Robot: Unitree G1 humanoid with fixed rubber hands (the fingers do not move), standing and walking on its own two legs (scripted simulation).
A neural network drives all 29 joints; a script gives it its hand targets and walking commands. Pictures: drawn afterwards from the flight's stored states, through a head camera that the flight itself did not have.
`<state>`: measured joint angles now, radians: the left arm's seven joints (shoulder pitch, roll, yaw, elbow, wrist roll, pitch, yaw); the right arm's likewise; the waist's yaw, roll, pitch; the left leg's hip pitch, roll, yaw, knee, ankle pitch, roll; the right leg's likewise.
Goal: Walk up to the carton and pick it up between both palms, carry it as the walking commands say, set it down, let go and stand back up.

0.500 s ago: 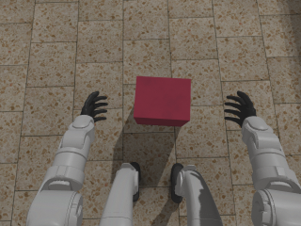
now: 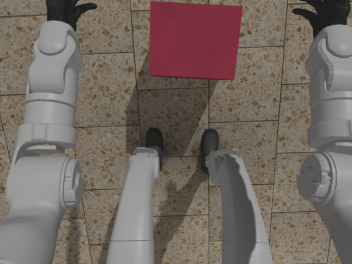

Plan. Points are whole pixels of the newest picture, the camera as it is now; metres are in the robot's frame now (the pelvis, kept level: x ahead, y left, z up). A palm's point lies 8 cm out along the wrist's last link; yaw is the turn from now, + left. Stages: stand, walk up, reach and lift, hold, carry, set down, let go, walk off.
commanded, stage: reach and lift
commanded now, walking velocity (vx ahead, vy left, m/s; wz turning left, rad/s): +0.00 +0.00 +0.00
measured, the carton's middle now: (191, 48) +0.52 -0.02 -0.56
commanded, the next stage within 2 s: none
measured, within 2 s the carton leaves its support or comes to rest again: neither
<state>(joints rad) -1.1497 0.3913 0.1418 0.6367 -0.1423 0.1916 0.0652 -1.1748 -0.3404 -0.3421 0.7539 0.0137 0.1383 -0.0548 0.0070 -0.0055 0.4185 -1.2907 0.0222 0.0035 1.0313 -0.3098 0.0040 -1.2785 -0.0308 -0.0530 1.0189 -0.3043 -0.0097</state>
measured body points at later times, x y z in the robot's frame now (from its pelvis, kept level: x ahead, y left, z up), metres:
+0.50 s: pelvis -0.07 +0.00 -0.11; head +0.30 +0.00 +0.15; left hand +0.51 +0.21 -0.25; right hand +0.52 -0.23 -0.24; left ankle +0.07 +0.12 -0.64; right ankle +0.07 -0.12 -0.64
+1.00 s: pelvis -0.06 +0.00 -0.24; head +0.32 +0.00 -0.03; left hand +0.54 +0.21 -0.40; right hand +0.52 -0.22 -0.41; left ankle +0.07 +0.12 -0.64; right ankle +0.07 -0.12 -0.64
